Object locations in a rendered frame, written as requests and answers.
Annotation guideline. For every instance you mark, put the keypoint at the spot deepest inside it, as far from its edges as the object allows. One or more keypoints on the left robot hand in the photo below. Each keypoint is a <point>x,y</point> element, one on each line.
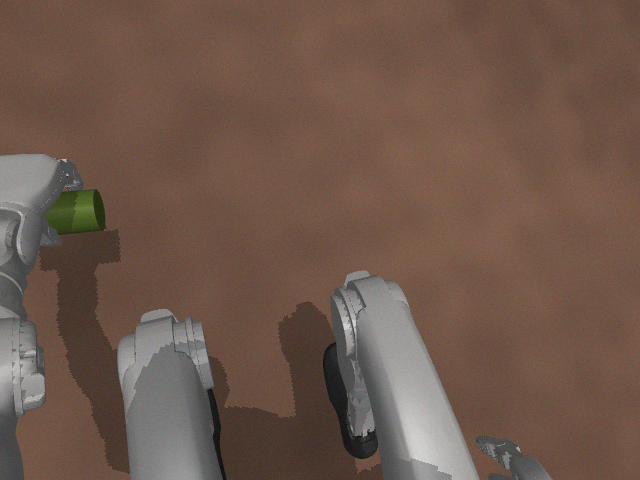
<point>36,181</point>

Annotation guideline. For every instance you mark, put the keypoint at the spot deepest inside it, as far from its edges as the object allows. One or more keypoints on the left robot foot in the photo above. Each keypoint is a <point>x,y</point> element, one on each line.
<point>217,430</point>

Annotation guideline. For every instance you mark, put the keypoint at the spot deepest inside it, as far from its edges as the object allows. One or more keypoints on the can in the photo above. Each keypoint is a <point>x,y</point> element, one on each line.
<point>77,212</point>

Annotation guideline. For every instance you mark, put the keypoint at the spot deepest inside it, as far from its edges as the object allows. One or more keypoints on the left robot arm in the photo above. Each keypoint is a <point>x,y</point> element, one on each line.
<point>22,368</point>

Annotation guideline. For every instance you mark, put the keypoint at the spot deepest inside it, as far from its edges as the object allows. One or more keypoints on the right robot hand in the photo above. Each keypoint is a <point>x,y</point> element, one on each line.
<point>508,455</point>

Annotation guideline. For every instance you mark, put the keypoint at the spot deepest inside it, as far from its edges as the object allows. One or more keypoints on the right robot foot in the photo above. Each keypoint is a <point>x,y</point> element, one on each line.
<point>357,446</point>

